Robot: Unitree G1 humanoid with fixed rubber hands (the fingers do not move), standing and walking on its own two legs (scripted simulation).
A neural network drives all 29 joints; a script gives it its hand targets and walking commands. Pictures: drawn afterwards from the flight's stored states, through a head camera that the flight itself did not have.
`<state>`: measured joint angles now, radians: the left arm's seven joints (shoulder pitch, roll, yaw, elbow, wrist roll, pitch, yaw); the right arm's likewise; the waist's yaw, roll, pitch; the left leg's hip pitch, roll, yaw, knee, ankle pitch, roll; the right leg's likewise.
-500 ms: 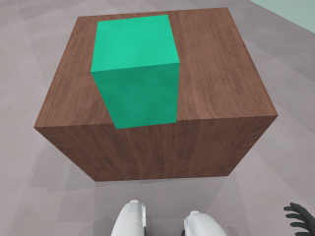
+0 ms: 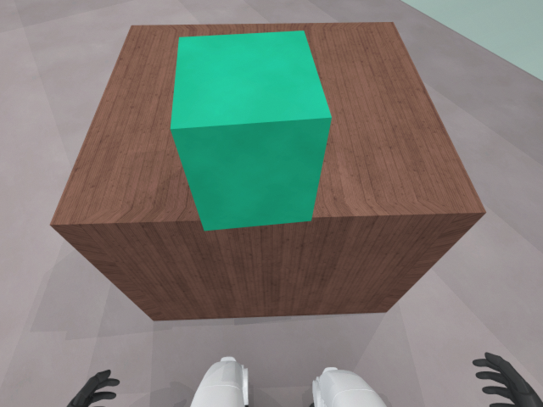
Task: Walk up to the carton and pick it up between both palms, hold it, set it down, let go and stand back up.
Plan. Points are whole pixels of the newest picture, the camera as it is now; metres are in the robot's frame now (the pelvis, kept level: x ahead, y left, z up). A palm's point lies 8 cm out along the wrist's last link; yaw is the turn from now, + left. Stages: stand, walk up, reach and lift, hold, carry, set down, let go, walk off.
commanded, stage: walk up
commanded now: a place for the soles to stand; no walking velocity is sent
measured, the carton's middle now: (250, 137) +0.51 +0.07 +0.06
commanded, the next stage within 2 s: reach and lift in 1.36 s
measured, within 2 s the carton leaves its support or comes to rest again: neither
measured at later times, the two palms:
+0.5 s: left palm out of the picture +0.08 +0.33 -0.10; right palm out of the picture +0.10 -0.31 -0.07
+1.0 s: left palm out of the picture +0.07 +0.34 -0.10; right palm out of the picture +0.10 -0.30 -0.07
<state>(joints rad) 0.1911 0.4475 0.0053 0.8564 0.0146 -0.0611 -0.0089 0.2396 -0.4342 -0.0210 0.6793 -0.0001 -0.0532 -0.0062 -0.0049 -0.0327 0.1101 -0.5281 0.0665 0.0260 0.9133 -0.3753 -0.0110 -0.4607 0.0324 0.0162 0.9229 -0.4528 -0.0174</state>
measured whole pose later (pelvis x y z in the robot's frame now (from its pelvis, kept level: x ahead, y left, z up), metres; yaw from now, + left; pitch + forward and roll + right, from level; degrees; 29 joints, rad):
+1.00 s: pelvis -0.02 +0.02 +0.00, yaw +0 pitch -2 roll -1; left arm 0.19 0.45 0.01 0.88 0.01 -0.06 0.01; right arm 0.22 -0.43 -0.02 0.68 0.00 -0.01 0.01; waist 0.00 -0.01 0.10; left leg -0.54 0.05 0.03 0.92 -0.35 0.00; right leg -0.46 0.02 0.02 0.91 -0.42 0.00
